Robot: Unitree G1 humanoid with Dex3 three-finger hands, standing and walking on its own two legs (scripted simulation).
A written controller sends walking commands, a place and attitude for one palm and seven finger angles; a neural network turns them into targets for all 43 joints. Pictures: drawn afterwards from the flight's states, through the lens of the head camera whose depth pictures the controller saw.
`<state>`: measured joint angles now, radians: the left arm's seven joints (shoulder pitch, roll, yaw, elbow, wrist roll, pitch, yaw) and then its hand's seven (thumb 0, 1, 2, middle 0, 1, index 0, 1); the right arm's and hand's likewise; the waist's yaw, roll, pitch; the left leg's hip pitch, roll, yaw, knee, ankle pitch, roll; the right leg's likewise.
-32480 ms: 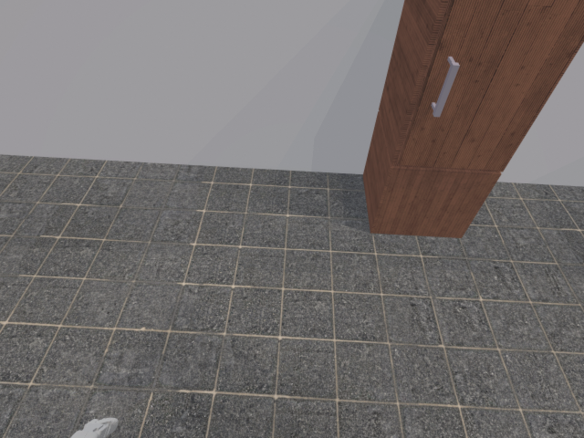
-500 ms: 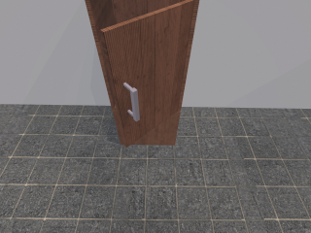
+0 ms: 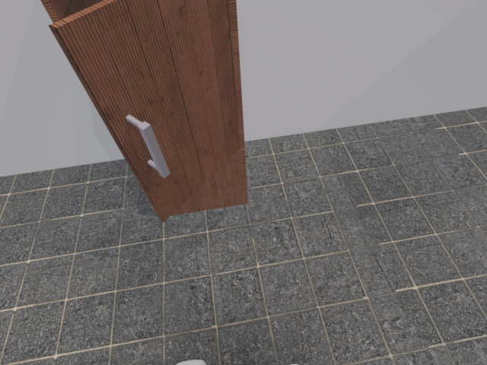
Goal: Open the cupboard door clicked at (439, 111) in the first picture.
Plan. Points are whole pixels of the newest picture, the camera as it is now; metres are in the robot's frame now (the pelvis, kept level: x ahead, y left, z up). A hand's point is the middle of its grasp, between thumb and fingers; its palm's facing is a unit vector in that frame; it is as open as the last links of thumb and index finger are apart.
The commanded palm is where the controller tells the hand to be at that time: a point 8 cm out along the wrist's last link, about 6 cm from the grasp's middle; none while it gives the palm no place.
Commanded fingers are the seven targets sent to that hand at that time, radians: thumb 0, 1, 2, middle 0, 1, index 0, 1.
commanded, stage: walk to a spot facing it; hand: left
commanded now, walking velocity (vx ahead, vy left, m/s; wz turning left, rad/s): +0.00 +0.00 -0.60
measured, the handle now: (149, 148) +0.52 +0.26 -0.01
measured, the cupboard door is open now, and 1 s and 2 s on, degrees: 43 43 43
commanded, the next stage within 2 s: none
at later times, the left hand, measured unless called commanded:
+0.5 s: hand out of the picture +0.11 +0.23 -0.16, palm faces -0.19 -0.95 -0.23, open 7.4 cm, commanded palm none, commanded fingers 0.00 0.90 0.90 -0.20 -0.30 -0.20 -0.30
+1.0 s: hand (201, 315) +0.22 +0.12 -0.15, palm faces -0.60 -0.76 -0.25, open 7.4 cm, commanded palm none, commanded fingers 0.00 0.90 0.90 -0.20 -0.30 -0.20 -0.30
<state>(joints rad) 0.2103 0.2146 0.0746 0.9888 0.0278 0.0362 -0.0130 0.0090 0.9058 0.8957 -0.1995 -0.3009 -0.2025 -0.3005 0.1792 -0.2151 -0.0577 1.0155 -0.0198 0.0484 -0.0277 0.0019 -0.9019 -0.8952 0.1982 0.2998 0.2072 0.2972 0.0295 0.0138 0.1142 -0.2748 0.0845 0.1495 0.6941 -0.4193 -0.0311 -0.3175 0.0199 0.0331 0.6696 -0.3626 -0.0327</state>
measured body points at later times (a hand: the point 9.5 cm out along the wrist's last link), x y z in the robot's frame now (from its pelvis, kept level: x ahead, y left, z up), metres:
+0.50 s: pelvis +0.01 +0.03 +0.01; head +0.07 +0.05 +0.46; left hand +0.13 +0.28 -0.15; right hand +0.09 -0.24 -0.10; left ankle +0.05 +0.15 -0.72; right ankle -0.01 -0.09 -0.70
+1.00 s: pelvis +0.02 +0.01 +0.01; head +0.07 -0.03 +0.46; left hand +0.25 +0.16 -0.13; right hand -0.10 -0.25 -0.12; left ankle +0.09 +0.13 -0.67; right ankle -0.05 -0.10 -0.72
